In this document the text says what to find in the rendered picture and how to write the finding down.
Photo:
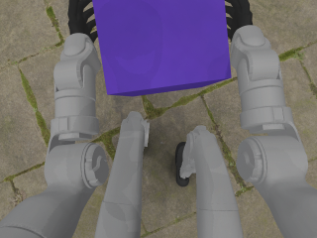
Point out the robot right forearm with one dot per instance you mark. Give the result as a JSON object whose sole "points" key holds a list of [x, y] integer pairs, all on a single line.
{"points": [[260, 85]]}

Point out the right robot shin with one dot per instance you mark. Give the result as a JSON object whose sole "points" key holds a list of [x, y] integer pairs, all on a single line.
{"points": [[188, 166]]}

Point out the left robot thigh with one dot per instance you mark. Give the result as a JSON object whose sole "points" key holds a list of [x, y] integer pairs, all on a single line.
{"points": [[120, 214]]}

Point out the robot left forearm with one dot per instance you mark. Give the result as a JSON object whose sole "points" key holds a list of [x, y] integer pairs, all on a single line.
{"points": [[74, 89]]}

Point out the right robot upper arm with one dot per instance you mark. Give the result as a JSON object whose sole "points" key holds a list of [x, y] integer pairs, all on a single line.
{"points": [[277, 166]]}

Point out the carton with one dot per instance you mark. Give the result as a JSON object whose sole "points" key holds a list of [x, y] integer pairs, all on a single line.
{"points": [[157, 46]]}

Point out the robot right hand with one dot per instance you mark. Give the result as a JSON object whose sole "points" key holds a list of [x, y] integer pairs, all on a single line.
{"points": [[241, 16]]}

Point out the left robot upper arm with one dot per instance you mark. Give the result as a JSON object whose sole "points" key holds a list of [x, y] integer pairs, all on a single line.
{"points": [[72, 172]]}

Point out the robot left hand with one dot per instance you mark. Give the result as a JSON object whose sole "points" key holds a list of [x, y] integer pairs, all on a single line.
{"points": [[77, 22]]}

